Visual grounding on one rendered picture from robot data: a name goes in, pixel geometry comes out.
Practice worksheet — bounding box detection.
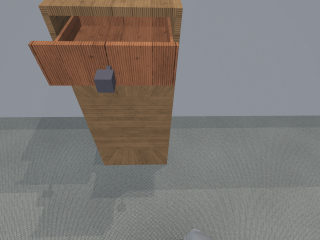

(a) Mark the handle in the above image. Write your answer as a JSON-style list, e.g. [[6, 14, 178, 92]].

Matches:
[[94, 65, 116, 93]]

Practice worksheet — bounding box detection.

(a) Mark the drawer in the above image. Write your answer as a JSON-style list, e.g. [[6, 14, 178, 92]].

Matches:
[[28, 16, 179, 86]]

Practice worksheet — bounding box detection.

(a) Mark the cabinet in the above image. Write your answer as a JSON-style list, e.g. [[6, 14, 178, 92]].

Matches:
[[38, 0, 183, 166]]

